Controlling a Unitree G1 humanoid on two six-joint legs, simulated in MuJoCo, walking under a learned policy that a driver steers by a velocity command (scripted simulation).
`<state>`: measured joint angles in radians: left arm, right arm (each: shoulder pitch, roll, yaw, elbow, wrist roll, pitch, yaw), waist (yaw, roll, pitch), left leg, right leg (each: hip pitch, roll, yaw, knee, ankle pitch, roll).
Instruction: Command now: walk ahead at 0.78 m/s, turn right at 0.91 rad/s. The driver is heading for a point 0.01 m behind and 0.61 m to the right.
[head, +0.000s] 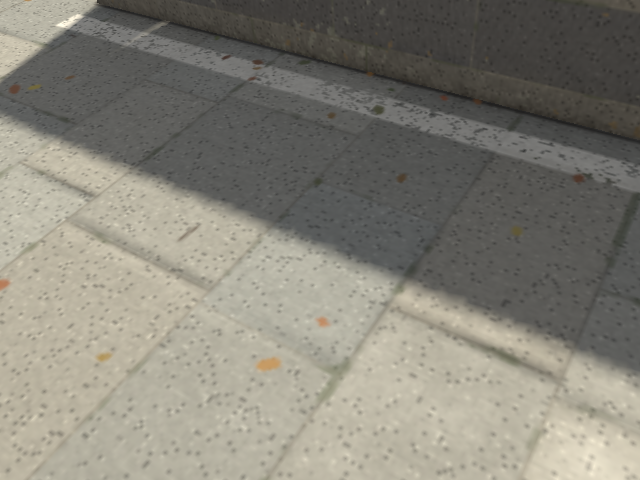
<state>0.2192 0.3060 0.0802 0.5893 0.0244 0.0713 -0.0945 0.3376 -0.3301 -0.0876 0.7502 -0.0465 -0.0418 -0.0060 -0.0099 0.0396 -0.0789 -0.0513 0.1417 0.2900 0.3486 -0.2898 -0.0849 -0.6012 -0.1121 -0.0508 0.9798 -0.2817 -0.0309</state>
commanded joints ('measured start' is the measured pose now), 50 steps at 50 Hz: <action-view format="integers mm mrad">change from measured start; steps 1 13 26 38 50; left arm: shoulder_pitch -132 181 104 -81 -70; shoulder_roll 95 150 237 52 227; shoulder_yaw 15 13 44 -22 64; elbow -98 48 149 -16 -112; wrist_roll -1 -13 -8 -67 -50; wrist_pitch -18 -130 -166 -84 -103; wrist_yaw -6 91 89 66 53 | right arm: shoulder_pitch -120 -260 133 -270 -217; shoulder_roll -170 -73 -177 -87 -165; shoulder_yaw -42 30 -14 -1 -1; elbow -77 -174 -92 -74 -175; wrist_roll -2 -20 35 64 55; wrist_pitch -2 16 2 -67 -39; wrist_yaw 4 50 -25 -39 -8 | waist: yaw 20 35 -244 52 11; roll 130 -86 -108 73 -18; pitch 152 147 -164 152 -113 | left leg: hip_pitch -119 -763 297 -172 -678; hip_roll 223 -10 -125 97 -165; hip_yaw -80 -299 -281 -177 -455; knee -239 801 296 -130 1049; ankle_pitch -369 78 54 669 -192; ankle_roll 134 28 104 191 44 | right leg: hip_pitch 82 439 334 26 693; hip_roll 10 -15 103 14 -115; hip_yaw -94 492 374 50 778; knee -158 -839 -137 -64 -678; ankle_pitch -107 -189 881 141 200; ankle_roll -54 -249 -115 16 -361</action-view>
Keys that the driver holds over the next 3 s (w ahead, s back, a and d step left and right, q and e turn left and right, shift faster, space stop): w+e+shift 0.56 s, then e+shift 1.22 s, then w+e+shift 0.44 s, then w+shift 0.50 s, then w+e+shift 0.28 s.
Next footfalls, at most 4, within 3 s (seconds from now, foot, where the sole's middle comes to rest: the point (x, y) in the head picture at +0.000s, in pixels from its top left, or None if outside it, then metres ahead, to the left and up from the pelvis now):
0.10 right None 0.11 -0.13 -0.78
0.52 left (422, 463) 0.61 -0.14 -0.78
0.92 right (578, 411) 0.72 -0.50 -0.78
1.36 left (556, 332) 0.93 -0.51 -0.78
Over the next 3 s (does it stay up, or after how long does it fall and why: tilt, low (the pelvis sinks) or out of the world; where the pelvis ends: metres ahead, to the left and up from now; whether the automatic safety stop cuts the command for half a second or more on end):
stays up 0.24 -1.06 -0.01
